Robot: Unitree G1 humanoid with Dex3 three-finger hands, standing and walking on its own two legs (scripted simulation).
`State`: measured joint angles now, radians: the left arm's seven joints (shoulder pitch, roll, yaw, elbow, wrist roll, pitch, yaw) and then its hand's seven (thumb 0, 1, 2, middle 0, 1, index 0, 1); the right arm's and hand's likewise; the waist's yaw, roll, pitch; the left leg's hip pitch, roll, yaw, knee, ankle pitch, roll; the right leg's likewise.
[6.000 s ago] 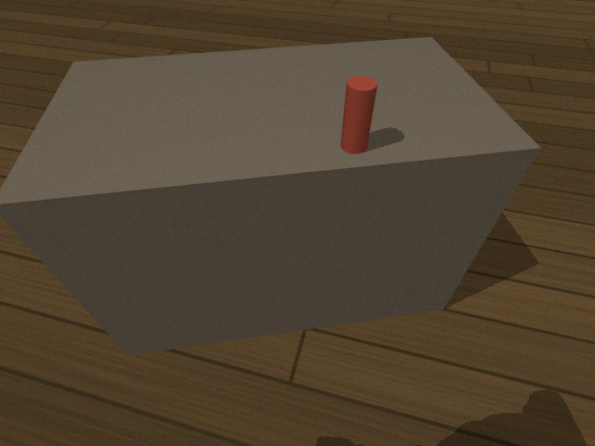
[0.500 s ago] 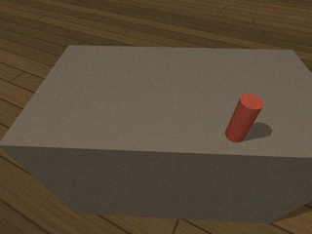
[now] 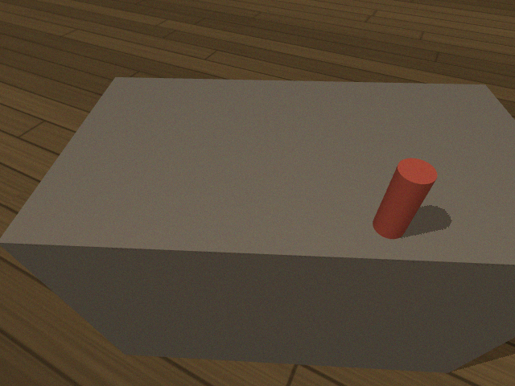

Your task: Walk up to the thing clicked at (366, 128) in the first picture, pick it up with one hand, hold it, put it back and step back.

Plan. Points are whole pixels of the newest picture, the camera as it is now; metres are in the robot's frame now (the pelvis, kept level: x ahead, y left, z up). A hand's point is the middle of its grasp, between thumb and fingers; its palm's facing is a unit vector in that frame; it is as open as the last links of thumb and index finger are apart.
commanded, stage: stand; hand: right
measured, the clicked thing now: (401, 201) +0.43 -0.23 +0.04
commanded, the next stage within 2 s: rise first in 0.10 s
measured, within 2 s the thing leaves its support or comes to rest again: neither
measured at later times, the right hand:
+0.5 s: hand (432, 378) +0.18 -0.26 -0.10, palm faces +0.22 +0.92 -0.33, open 12.3 cm
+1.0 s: hand (482, 352) +0.18 -0.28 +0.02, palm faces +0.34 +0.86 -0.38, open 17.4 cm
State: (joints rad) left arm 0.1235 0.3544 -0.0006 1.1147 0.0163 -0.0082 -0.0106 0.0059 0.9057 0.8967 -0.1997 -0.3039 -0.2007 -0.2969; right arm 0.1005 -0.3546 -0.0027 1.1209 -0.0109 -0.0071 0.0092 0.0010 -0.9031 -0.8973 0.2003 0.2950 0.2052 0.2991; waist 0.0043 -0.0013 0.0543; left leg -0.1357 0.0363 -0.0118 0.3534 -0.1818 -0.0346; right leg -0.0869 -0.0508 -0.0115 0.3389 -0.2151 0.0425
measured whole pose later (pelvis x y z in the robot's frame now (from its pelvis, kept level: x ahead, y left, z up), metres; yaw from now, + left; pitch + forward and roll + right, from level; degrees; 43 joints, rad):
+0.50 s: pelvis -0.01 +0.00 -0.01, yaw -1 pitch +2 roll +0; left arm 0.06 0.27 0.11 0.86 -0.04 -0.09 0.06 0.01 0.37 0.37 -0.06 -0.09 -0.06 -0.08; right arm 0.10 -0.29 -0.14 0.74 0.04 -0.08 -0.06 0.00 -0.34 -0.37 0.08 0.08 0.08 0.08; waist -0.01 -0.01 0.02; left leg -0.26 0.04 0.00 0.43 -0.20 -0.04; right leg -0.22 -0.05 0.01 0.43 -0.24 0.04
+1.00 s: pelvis +0.01 +0.00 +0.00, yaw -2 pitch -2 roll +0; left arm 0.26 0.22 0.13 0.61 -0.02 -0.08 0.04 -0.01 -0.50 0.04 -0.06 -0.06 -0.06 -0.05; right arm 0.40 -0.30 -0.24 0.10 0.04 -0.11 -0.04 -0.01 0.53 -0.05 0.04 0.05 0.05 0.06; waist -0.04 -0.05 0.01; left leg -0.14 0.05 0.02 0.42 -0.24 -0.04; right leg -0.11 -0.04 0.02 0.42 -0.26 0.04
